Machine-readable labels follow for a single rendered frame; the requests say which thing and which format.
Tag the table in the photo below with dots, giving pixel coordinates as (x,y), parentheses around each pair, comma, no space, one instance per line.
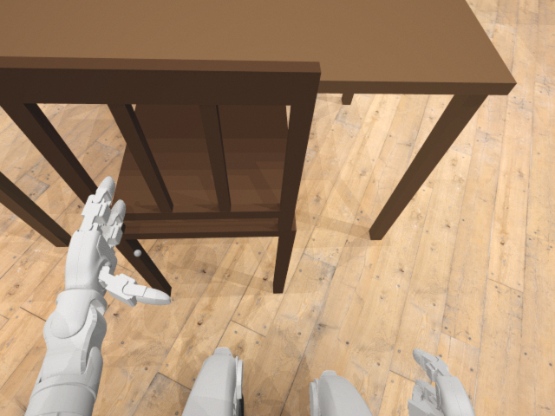
(363,47)

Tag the right robot thigh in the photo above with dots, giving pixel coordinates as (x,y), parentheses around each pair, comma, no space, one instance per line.
(333,395)

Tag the robot right hand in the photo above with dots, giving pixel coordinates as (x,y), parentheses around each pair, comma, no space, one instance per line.
(447,398)

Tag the chair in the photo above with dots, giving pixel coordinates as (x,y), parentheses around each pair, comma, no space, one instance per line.
(209,152)

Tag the robot left forearm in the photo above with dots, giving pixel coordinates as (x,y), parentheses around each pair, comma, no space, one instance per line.
(69,379)

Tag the robot right shin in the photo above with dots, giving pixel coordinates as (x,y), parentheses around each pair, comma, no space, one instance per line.
(325,373)

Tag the robot left hand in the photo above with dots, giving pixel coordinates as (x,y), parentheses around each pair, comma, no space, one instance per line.
(93,245)

